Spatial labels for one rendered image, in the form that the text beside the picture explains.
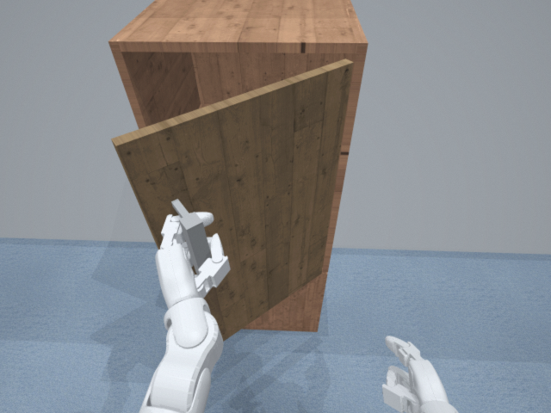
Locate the robot left forearm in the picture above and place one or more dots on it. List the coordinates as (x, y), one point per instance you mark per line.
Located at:
(182, 380)

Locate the handle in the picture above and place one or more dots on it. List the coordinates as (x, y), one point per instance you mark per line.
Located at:
(194, 233)

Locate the robot left hand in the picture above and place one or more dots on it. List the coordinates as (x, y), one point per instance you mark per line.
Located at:
(174, 263)

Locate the robot right hand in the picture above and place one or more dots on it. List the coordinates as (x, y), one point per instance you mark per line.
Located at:
(406, 392)

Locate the cupboard door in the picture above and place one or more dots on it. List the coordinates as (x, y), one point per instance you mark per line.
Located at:
(264, 164)

